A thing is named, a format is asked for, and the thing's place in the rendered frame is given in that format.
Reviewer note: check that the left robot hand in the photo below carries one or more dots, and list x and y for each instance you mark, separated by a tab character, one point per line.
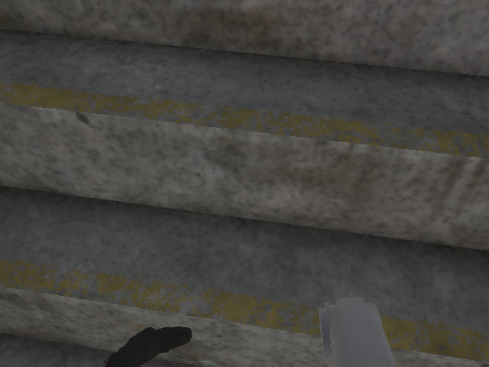
147	344

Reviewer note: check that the robot right shin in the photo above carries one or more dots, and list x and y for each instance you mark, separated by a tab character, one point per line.
374	306

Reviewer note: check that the robot right thigh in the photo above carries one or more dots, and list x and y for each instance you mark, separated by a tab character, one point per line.
352	335

